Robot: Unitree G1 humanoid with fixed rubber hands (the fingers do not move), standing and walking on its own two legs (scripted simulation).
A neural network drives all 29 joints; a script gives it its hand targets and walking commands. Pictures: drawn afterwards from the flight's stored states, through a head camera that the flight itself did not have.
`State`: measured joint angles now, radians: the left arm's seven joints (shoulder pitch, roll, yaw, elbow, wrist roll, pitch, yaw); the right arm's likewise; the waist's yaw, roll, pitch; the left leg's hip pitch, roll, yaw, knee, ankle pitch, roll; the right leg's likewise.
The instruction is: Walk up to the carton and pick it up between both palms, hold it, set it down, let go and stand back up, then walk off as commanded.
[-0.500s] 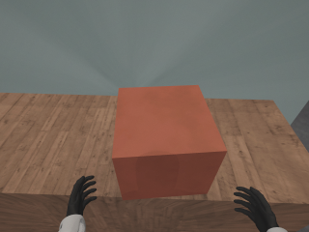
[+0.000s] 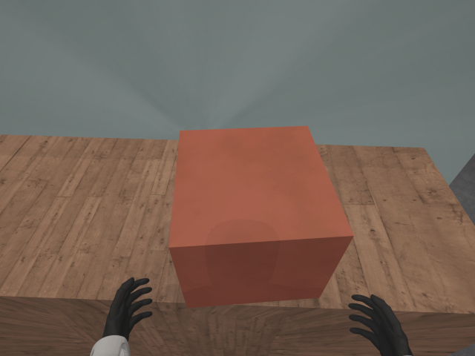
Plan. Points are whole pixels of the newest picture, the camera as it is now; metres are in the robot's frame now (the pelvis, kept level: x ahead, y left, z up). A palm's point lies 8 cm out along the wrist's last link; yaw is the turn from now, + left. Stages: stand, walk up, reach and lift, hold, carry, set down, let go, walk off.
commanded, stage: set down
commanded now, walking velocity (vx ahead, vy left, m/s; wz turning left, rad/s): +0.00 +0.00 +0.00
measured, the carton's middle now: (249, 213) +0.39 +0.02 +0.00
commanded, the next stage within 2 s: let go in 0.96 s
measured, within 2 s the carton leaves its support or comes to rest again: neither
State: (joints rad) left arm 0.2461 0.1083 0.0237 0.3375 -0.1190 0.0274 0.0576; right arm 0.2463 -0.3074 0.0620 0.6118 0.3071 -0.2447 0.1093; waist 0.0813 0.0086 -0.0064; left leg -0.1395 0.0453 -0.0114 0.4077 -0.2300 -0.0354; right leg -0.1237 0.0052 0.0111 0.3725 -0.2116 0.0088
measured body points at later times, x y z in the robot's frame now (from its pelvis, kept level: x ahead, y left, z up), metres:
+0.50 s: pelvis +0.00 +0.00 +0.00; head +0.00 +0.00 +0.45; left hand +0.17 +0.23 -0.06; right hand +0.18 -0.22 -0.08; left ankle -0.01 +0.14 -0.74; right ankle +0.00 -0.13 -0.74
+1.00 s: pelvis +0.01 +0.00 +0.00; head +0.02 +0.00 +0.45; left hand +0.17 +0.22 -0.07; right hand +0.18 -0.21 -0.09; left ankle -0.01 +0.14 -0.74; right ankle +0.00 -0.13 -0.74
